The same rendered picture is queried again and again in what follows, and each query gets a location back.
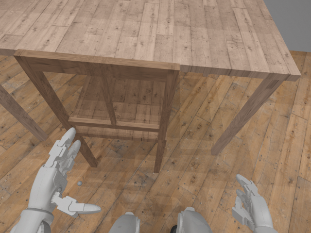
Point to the table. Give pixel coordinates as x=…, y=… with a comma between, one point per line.
x=222, y=37

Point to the left robot thigh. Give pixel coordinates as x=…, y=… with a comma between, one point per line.
x=126, y=224

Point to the chair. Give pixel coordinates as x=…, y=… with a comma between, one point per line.
x=121, y=98

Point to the right robot thigh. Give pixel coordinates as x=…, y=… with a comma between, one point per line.
x=192, y=222

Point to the right robot hand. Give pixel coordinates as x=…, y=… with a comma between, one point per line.
x=255, y=212

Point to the left robot forearm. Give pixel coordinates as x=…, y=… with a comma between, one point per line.
x=34, y=221

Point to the robot thigh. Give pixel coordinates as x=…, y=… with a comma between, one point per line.
x=192, y=222
x=126, y=224

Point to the left robot hand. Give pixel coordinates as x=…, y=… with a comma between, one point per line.
x=52, y=175

